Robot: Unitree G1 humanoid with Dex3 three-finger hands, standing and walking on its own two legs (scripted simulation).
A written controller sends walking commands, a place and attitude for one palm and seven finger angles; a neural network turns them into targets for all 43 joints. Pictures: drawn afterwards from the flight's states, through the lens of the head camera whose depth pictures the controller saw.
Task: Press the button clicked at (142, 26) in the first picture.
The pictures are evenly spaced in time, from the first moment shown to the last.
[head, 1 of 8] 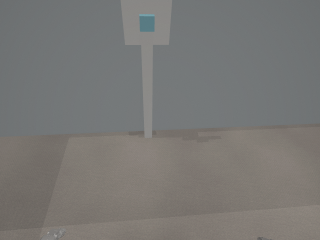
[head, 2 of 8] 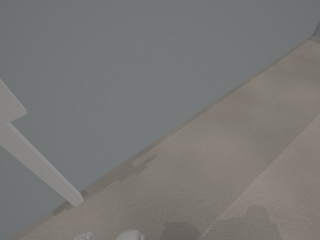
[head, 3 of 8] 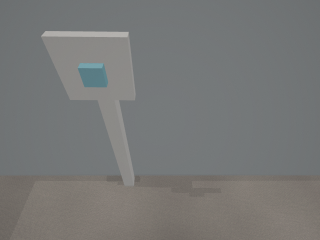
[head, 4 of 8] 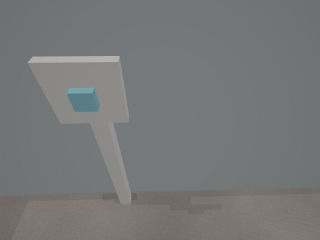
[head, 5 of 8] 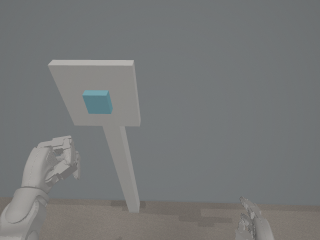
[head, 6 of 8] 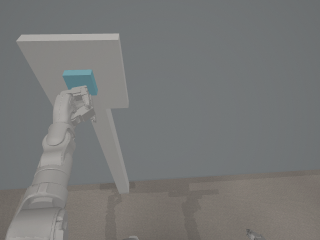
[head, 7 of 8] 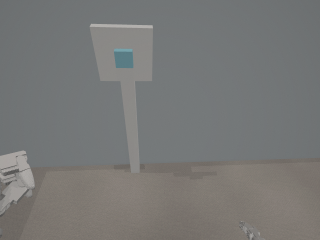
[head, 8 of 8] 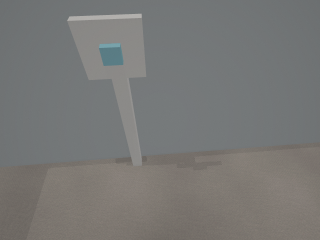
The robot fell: no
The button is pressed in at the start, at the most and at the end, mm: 0 14 0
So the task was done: yes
